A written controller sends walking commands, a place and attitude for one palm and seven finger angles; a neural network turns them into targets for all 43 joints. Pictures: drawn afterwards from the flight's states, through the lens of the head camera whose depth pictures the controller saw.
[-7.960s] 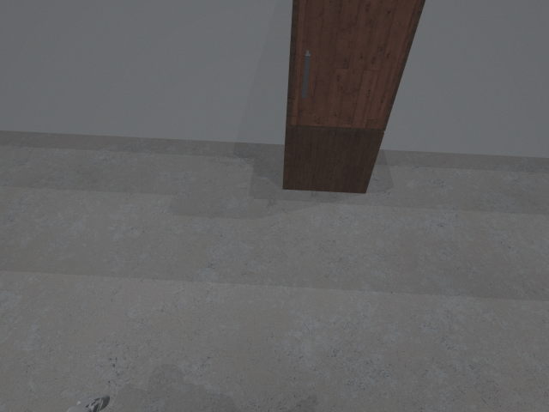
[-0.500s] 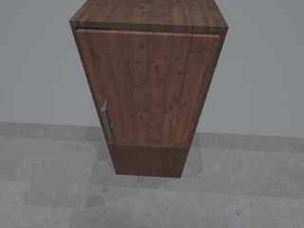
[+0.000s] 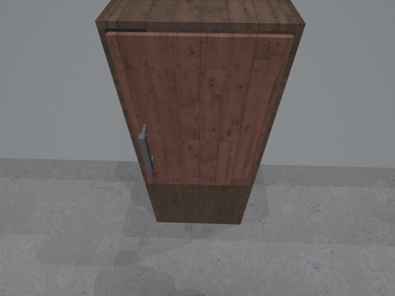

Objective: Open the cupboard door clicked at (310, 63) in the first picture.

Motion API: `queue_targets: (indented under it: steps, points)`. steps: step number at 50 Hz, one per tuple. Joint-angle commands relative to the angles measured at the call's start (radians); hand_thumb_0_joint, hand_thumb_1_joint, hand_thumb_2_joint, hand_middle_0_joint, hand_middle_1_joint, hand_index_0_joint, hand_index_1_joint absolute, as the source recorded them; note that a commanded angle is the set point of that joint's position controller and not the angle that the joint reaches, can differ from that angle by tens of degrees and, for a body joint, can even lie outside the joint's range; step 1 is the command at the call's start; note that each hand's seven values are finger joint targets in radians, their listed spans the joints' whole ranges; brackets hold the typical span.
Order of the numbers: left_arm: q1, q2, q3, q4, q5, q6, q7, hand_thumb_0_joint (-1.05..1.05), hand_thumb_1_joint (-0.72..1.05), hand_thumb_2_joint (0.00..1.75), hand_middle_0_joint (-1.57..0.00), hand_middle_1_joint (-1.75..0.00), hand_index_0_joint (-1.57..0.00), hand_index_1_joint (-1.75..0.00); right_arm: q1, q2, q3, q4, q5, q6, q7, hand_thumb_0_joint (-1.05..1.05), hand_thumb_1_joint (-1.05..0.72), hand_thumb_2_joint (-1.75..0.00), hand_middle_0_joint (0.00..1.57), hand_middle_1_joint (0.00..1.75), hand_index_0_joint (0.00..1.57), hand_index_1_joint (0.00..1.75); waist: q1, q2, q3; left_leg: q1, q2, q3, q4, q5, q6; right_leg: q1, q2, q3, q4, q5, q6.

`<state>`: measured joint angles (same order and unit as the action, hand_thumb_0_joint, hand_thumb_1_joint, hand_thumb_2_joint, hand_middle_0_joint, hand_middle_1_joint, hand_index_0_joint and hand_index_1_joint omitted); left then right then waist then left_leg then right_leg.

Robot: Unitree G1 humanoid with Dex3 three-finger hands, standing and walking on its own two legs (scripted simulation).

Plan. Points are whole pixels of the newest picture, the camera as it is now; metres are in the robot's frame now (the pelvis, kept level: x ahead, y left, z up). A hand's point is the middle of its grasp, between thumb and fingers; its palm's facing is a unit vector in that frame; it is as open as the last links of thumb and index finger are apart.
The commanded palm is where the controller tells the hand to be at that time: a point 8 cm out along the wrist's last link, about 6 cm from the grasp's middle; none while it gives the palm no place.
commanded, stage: raise the hand with hooked fingers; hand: left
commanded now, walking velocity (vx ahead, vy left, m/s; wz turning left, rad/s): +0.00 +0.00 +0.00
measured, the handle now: (147, 149) +0.54 +0.19 -0.10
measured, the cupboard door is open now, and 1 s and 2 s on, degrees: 0 0 0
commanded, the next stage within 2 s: none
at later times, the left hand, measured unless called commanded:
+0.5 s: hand (125, 291) +0.15 +0.16 -0.09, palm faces +0.03 -1.00 +0.00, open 8.5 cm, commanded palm +0.13 +0.24 -0.07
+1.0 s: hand (93, 269) +0.18 +0.23 -0.06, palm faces +0.11 -0.99 -0.08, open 11.6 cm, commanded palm +0.16 +0.28 -0.07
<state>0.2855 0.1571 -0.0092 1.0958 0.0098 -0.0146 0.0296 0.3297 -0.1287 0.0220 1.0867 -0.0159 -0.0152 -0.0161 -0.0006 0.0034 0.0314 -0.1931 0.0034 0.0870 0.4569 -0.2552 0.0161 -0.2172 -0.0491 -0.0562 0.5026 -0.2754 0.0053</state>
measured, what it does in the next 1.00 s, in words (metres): lowers itself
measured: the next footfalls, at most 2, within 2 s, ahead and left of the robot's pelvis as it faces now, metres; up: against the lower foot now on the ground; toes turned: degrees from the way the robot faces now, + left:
none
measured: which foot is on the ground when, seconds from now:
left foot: down 0.00-1.00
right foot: down 0.00-1.00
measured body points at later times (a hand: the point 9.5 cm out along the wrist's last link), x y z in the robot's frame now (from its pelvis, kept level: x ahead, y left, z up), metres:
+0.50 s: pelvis -0.02 -0.03 -0.09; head +0.04 +0.00 +0.36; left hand +0.14 +0.22 -0.08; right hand +0.23 -0.28 -0.10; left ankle +0.00 +0.11 -0.74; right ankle +0.00 -0.12 -0.74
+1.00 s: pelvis -0.05 -0.02 -0.11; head +0.03 -0.01 +0.33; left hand +0.17 +0.29 -0.06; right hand +0.09 -0.27 -0.21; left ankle -0.01 +0.11 -0.74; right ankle +0.00 -0.12 -0.74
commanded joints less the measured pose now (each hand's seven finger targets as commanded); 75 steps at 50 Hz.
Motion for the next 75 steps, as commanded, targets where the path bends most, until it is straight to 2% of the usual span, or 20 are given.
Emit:
queue_targets:
  steps: [1,3,4,5,6,7,8,9,12,14,17,23,27,33,40,44,50,60,67,75]
  points:
    - [0.061,0.082,0.017,-0.02,0.002,-0.01,0.004,0.0,0.9,0.9,-0.2,-0.3,-0.2,-0.3,0.034,-0.105,-0.024,-0.022,0.001,-0.027,-0.013,0.0,-0.9,-0.9,0.2,0.3,0.2,0.3,0.012,-0.002,0.022,-0.039,0.103,-0.106,-0.109,0.102,0.026,0.016,-0.053,0.073,-0.079,0.113,-0.036]
    - [0.058,0.085,0.018,-0.02,0.003,-0.011,0.005,0.0,0.9,0.9,-0.2,-0.3,-0.2,-0.3,0.035,-0.102,-0.023,-0.015,0.002,-0.027,-0.014,0.0,-0.9,-0.9,0.2,0.3,0.2,0.3,0.013,0.006,0.024,-0.033,0.102,-0.101,-0.1,0.136,0.025,0.02,-0.056,0.072,-0.078,0.137,-0.036]
    - [0.134,0.109,0.016,0.018,0.012,-0.02,0.044,0.0,0.9,0.9,-0.2,-0.3,-0.2,-0.3,-0.066,-0.15,-0.035,-0.074,0.015,-0.024,-0.005,0.0,-0.9,-0.9,0.2,0.3,0.2,0.3,0.043,-0.092,0.034,-0.073,0.131,-0.074,0.096,0.205,-0.007,0.0,-0.106,0.128,-0.1,0.433,-0.026]
    - [-0.623,0.343,0.148,-1.554,-0.193,-0.241,0.039,0.0,0.88,0.89,-0.2,-0.32,-0.2,-0.32,-0.053,-0.313,-0.056,-0.41,0.057,-0.178,-0.047,0.0,-0.9,-0.9,0.2,0.3,0.2,0.3,-0.095,0.119,-0.474,0.183,0.003,-0.077,-0.013,0.274,0.013,0.08,0.001,0.043,-0.015,0.372,-0.038]
    - [-0.169,0.282,0.149,-1.264,-0.107,-0.181,0.079,0.0,0.85,0.88,-0.2,-0.33,-0.2,-0.33,-0.141,-0.212,-0.023,-0.345,0.052,-0.27,-0.081,0.0,-0.9,-0.9,0.2,0.3,0.2,0.3,0.01,0.239,-0.444,0.223,0.034,-0.059,-0.028,0.399,0.013,0.046,0.035,0.026,0.034,0.206,-0.054]
    - [-0.13,0.199,0.113,-1.147,-0.129,-0.134,0.125,0.0,0.83,0.87,-0.21,-0.34,-0.21,-0.34,-0.129,-0.212,-0.044,-0.28,0.054,-0.297,-0.082,0.0,-0.9,-0.9,0.2,0.3,0.2,0.3,-0.018,0.203,-0.33,0.113,0.035,-0.06,-0.018,0.307,-0.019,-0.015,0.038,-0.015,0.038,0.105,-0.044]
    - [0.169,-0.062,-0.032,-0.91,-0.141,-0.033,0.114,0.0,0.81,0.86,-0.21,-0.36,-0.21,-0.36,-0.11,-0.175,-0.048,-0.268,0.066,-0.292,-0.072,0.0,-0.9,-0.9,0.2,0.3,0.2,0.3,-0.029,0.093,-0.167,0.013,0.043,-0.078,-0.03,0.217,-0.009,-0.09,0.034,-0.041,0.019,0.071,-0.029]
    - [-0.018,-0.029,-0.025,-1.099,-0.18,-0.063,0.088,0.0,0.78,0.85,-0.21,-0.37,-0.21,-0.37,-0.135,-0.22,-0.052,-0.346,0.073,-0.299,-0.067,0.0,-0.9,-0.9,0.2,0.3,0.2,0.3,-0.048,0.046,-0.022,-0.072,0.033,-0.108,-0.014,0.13,-0.007,-0.131,0.029,-0.049,0.012,0.075,-0.021]
    - [0.14,0.02,0.084,-0.915,-0.157,-0.211,0.013,0.0,0.71,0.82,-0.21,-0.42,-0.21,-0.42,-0.128,-0.249,-0.094,-0.423,0.038,-0.323,-0.05,0.0,-0.9,-0.9,0.2,0.3,0.2,0.3,-0.036,-0.114,0.027,-0.236,-0.006,-0.104,0.126,0.009,-0.005,-0.294,0.039,-0.069,0.066,-0.053,-0.022]
    - [0.331,-0.035,0.099,-0.829,-0.193,-0.333,-0.085,0.0,0.67,0.8,-0.22,-0.45,-0.22,-0.45,-0.16,-0.233,-0.111,-0.49,0.024,-0.325,-0.023,0.0,-0.9,-0.9,0.2,0.3,0.2,0.3,0.032,-0.281,-0.034,-0.357,-0.011,-0.086,0.236,0.005,-0.016,-0.374,0.047,-0.068,0.174,-0.087,-0.023]
    - [0.458,0.052,0.228,-0.813,-0.243,-0.532,-0.266,0.0,0.6,0.77,-0.22,-0.5,-0.22,-0.5,-0.188,-0.235,-0.144,-0.57,0.022,-0.309,0.023,0.0,-0.9,-0.9,0.2,0.3,0.2,0.3,0.103,-0.197,-0.173,-0.473,-0.036,-0.06,0.375,0.08,-0.039,-0.336,0.043,-0.032,0.351,0.092,-0.044]
    - [0.148,0.195,0.329,-1.078,-0.285,-0.692,-0.393,0.0,0.46,0.71,-0.23,-0.58,-0.23,-0.58,-0.237,-0.241,-0.144,-0.715,0.017,-0.272,0.034,0.0,-0.9,-0.9,0.2,0.3,0.2,0.3,0.085,0.1,-0.357,-0.638,-0.039,-0.037,0.607,0.01,-0.017,-0.511,0.035,0.075,0.55,0.039,-0.048]
    - [-0.092,0.241,0.332,-1.411,-0.338,-0.732,-0.376,0.0,0.36,0.67,-0.24,-0.64,-0.24,-0.64,-0.179,-0.233,-0.127,-0.714,0.015,-0.267,-0.001,0.0,-0.9,-0.9,0.2,0.3,0.2,0.3,-0.01,0.127,-0.493,-0.633,-0.007,-0.078,0.729,0.012,0.01,-0.563,0.05,0.116,0.566,0.018,-0.034]
    - [-0.13,0.225,0.235,-1.257,-0.344,-0.602,-0.507,0.0,0.22,0.61,-0.25,-0.74,-0.25,-0.74,-0.157,-0.257,-0.098,-0.64,0.04,-0.282,-0.048,0.0,-0.9,-0.9,0.2,0.3,0.2,0.3,-0.085,0.053,-0.391,-0.749,0.017,-0.107,0.782,-0.093,0.023,-0.651,0.061,0.119,0.517,-0.135,-0.024]
    - [0.026,0.346,0.477,-1.111,-0.41,-0.285,-0.506,0.0,0.06,0.54,-0.26,-0.84,-0.26,-0.84,-0.214,-0.234,-0.089,-0.718,0.063,-0.239,-0.056,0.0,-0.9,-0.9,0.2,0.3,0.2,0.3,0.052,-0.073,-0.506,-0.792,-0.009,-0.098,0.698,-0.064,0.014,-0.418,0.014,0.157,0.441,-0.18,0.007]
    - [0.021,0.326,0.522,-1.174,-0.411,-0.39,-0.389,0.0,-0.03,0.5,-0.27,-0.9,-0.27,-0.9,-0.192,-0.194,-0.093,-0.686,0.052,-0.252,-0.046,0.0,-0.9,-0.9,0.2,0.3,0.2,0.3,0.068,-0.021,-0.5,-0.769,0.005,-0.103,0.668,-0.027,0.002,-0.441,0.024,0.118,0.488,-0.108,-0.004]
    - [-0.098,0.257,0.356,-1.042,-0.346,-0.542,-0.428,0.0,-0.17,0.44,-0.28,-0.99,-0.28,-0.99,-0.137,-0.25,-0.096,-0.632,0.051,-0.281,-0.042,0.0,-0.9,-0.9,0.2,0.3,0.2,0.3,-0.032,0.009,-0.328,-0.795,0.001,-0.109,0.662,-0.203,0.012,-0.693,0.045,0.078,0.49,-0.36,-0.021]
    - [-0.133,0.398,0.499,-1.143,-0.409,-0.512,-0.469,0.0,-0.41,0.34,-0.29,-1.14,-0.29,-1.14,-0.116,-0.285,-0.09,-0.674,0.052,-0.294,-0.051,0.0,-0.9,-0.9,0.2,0.3,0.2,0.3,0.031,0.125,-0.477,-0.613,0.004,-0.153,0.567,-0.111,0.003,-0.658,0.065,-0.016,0.569,-0.179,-0.039]
    - [-0.177,0.328,0.41,-1.002,-0.362,-0.436,-0.469,0.0,-0.5,0.3,-0.3,-1.2,-0.3,-1.2,-0.101,-0.301,-0.081,-0.683,0.049,-0.259,-0.032,0.0,-0.9,-0.9,0.2,0.3,0.2,0.3,-0.022,0.112,-0.369,-0.63,0.013,-0.183,0.553,-0.147,-0.013,-0.752,0.074,-0.046,0.58,-0.172,-0.036]
    - [-0.352,0.448,0.502,-1.033,-0.388,-0.452,-0.542,0.0,-0.5,0.3,-0.3,-1.2,-0.3,-1.2,-0.09,-0.315,-0.074,-0.684,0.049,-0.266,-0.049,0.0,-0.9,-0.9,0.2,0.3,0.2,0.3,-0.008,0.132,-0.477,-0.558,0.013,-0.195,0.576,-0.073,-0.023,-0.75,0.076,-0.038,0.594,-0.146,-0.042]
